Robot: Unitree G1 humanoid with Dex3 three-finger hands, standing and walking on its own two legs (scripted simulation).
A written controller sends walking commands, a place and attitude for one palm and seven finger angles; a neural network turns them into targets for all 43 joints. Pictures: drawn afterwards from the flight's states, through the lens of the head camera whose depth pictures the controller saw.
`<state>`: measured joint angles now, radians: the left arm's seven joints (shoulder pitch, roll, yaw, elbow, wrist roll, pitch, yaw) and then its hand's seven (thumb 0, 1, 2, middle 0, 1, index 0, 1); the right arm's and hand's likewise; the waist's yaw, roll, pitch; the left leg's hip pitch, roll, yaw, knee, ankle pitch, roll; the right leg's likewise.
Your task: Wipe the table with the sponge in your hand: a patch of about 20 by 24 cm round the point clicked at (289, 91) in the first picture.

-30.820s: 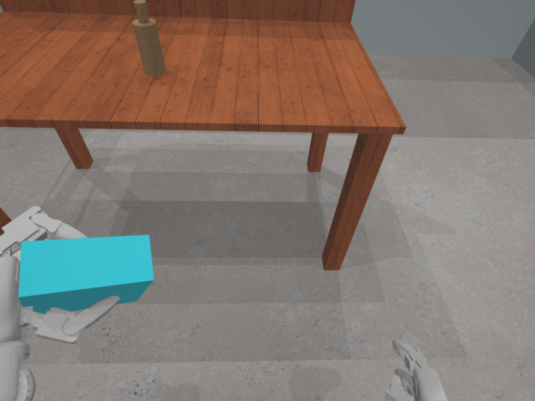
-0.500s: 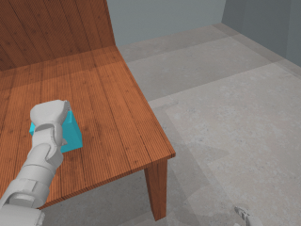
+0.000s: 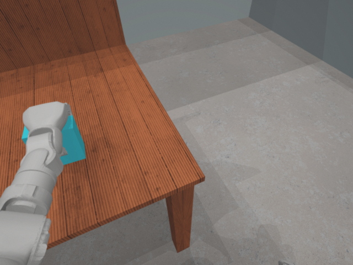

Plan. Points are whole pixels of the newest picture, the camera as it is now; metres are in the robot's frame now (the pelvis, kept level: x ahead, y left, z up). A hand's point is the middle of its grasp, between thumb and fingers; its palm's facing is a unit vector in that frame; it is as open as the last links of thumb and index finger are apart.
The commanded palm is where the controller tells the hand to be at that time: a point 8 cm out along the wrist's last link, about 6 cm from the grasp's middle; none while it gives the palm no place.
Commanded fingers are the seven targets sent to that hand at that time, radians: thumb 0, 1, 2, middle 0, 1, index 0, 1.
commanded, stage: wipe forward along the middle lane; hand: left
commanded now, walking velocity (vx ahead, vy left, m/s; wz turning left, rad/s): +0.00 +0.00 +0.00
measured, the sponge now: (60, 148) +0.38 +0.32 +0.04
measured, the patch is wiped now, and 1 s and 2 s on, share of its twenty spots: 1.00 1.00 1.00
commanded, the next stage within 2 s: slide back across to the first lane in 0.18 s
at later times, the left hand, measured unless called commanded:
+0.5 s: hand (53, 121) +0.44 +0.34 +0.08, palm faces -0.08 +0.00 -1.00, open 9.6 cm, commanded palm +0.40 +0.35 +0.13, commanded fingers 0.00 0.10 1.30 -1.20 -1.60 -1.20 -1.60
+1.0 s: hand (22, 132) +0.40 +0.40 +0.09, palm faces -0.12 -0.01 -0.99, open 9.6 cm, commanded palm +0.37 +0.40 +0.13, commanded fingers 0.00 0.10 1.30 -1.20 -1.60 -1.20 -1.60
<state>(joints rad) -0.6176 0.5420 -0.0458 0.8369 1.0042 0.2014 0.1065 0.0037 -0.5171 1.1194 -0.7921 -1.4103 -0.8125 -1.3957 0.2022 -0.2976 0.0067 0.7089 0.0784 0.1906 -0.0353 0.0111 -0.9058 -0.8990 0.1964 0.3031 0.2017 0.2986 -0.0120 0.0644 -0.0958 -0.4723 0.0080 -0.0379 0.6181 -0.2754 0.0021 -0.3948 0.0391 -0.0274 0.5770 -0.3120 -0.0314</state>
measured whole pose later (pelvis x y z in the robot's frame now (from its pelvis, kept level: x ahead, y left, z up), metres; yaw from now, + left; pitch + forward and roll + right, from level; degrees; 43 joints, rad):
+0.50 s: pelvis +0.01 +0.01 +0.00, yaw -1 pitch +11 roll -2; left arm -0.71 0.62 0.03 0.97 1.02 0.12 0.12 0.00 -0.52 1.12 -0.79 -1.41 -0.81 -1.41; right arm 0.28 -0.29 0.00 0.73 0.07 0.20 -0.02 0.01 -0.91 -0.90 0.20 0.30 0.20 0.30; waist -0.05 0.06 -0.10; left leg -0.52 0.01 -0.02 0.63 -0.29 0.02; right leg -0.44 0.04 -0.01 0.56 -0.30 -0.01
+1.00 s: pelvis +0.03 +0.02 +0.01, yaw +0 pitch +8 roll -2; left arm -0.56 0.69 0.09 0.82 1.00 0.06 0.04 -0.01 -0.50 1.12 -0.77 -1.44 -0.78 -1.43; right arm 0.18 -0.30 0.00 0.67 0.08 0.20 -0.02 0.01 -0.91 -0.90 0.20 0.30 0.20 0.30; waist 0.00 0.04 -0.07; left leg -0.43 -0.01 -0.04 0.58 -0.30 0.03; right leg -0.32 0.02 -0.03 0.48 -0.31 -0.01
